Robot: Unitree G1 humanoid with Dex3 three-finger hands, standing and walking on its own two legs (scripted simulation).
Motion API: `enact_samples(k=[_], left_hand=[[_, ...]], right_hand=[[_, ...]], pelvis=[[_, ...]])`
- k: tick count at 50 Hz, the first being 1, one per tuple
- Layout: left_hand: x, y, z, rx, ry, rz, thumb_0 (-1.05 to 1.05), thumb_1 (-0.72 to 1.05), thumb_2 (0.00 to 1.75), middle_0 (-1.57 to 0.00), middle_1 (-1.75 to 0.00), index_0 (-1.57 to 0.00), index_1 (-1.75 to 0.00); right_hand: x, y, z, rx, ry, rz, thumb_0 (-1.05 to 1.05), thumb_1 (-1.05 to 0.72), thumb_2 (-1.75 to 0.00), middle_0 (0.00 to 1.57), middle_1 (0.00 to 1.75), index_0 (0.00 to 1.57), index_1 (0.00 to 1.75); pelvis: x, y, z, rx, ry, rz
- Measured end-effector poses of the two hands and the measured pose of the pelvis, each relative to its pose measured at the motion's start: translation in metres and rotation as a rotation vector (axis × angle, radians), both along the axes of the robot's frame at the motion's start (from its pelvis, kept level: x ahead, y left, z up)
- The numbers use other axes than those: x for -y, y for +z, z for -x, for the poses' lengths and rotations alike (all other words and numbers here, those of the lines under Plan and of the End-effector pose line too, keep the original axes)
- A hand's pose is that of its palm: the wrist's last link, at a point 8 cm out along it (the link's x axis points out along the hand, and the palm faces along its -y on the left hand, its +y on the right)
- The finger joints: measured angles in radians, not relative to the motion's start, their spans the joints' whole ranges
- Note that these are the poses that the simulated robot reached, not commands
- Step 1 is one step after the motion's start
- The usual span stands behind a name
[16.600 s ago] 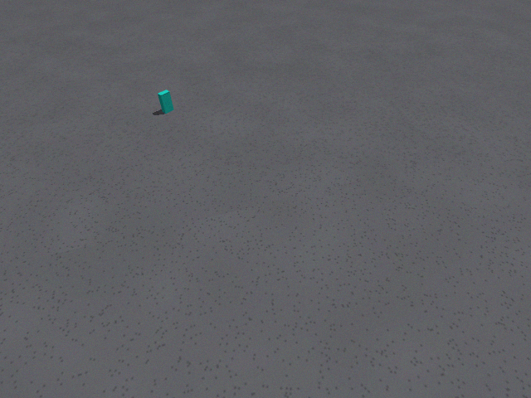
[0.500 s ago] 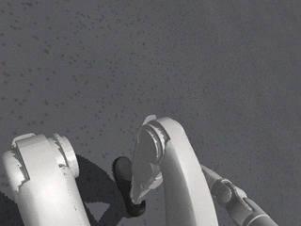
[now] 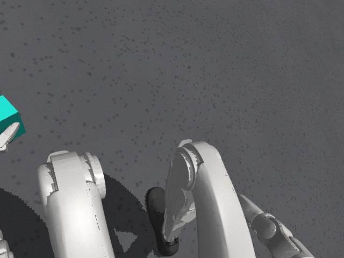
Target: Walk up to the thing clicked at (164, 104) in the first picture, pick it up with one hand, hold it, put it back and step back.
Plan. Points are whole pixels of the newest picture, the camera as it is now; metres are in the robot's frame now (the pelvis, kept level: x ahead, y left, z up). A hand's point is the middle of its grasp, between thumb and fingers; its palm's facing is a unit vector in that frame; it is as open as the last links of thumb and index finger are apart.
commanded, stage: settle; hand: left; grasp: from the side
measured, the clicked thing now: out of the picture +0.39 +0.31 -0.16
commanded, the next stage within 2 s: lift in 1.30 s
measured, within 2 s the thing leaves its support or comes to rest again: neither
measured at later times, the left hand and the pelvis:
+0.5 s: hand out of the picture +0.37 +0.31 -0.02, palm faces +0.37 -0.93 -0.04, open 8.5 cm; pelvis +0.01 -0.01 +0.03, yaw +6 degrees
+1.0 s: hand out of the picture +0.37 +0.31 +0.03, palm faces +0.37 -0.93 -0.03, open 8.5 cm; pelvis +0.02 -0.02 +0.07, yaw +9 degrees
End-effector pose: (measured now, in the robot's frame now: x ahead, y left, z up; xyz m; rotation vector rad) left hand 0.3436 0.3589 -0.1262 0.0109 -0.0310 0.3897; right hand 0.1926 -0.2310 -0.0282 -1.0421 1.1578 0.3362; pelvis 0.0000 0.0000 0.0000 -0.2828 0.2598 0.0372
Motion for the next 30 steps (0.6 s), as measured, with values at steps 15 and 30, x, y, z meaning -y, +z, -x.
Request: enact_samples(k=[15, 30], left_hand=[[-0.001, 0.076, 0.013, 0.002, -0.006, -0.021, 0.03, -0.17, 0.97, -0.84, -1.08, -0.82, -1.08], [0.007, 0.120, 0.013, -0.046, -0.006, -0.025, 0.03, -0.20, 0.97, -0.86, -1.10, -0.84, -1.10]], right_hand=[[0.001, -0.013, -0.021, 0.082, -0.158, -0.172, 0.01, -0.90, -0.90, 0.21, 0.30, 0.20, 0.30], [0.014, -0.030, -0.028, 0.076, -0.318, -0.262, 0.01, -0.90, -0.90, 0.21, 0.30, 0.20, 0.30]], pelvis=[[0.009, 0.019, -0.006, -0.125, 0.037, -0.060], [0.018, 0.037, -0.018, -0.236, 0.063, -0.118]])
